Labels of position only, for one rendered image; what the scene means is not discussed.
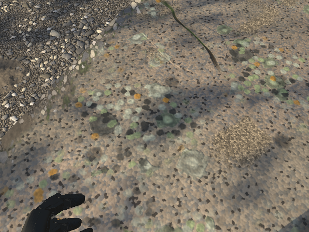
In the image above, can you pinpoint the left robot hand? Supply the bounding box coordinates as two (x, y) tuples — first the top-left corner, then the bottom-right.
(21, 192), (93, 232)

